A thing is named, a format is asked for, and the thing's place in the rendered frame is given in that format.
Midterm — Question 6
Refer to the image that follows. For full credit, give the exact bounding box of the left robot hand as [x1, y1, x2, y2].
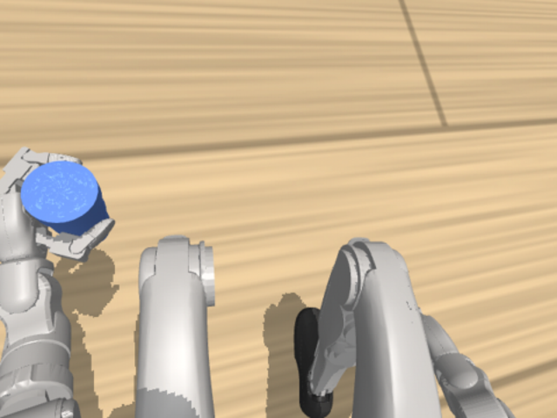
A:
[0, 146, 115, 263]

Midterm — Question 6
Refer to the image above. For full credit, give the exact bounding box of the right robot foot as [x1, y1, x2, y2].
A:
[294, 307, 333, 418]

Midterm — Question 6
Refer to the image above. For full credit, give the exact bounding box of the right robot hand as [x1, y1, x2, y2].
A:
[419, 308, 460, 371]

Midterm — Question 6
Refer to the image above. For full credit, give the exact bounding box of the right robot arm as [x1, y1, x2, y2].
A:
[433, 353, 515, 418]

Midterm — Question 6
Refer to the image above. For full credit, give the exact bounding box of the cup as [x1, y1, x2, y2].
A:
[21, 161, 110, 242]

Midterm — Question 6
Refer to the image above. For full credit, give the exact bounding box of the left robot arm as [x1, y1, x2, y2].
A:
[0, 257, 81, 418]

